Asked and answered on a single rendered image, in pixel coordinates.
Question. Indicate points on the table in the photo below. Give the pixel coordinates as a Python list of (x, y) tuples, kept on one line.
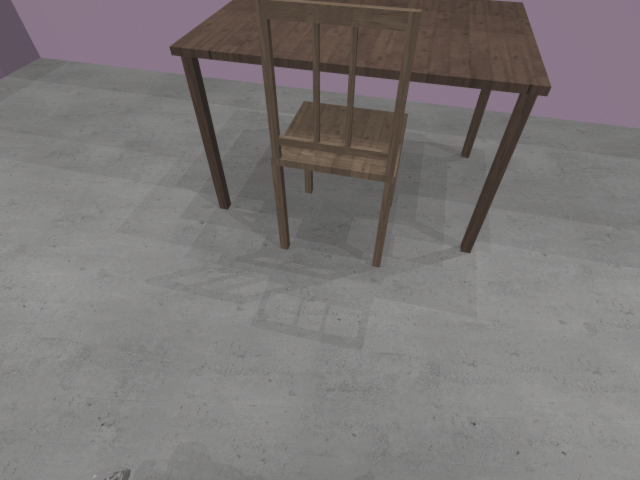
[(481, 44)]

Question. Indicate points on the chair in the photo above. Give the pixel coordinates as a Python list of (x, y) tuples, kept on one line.
[(341, 140)]

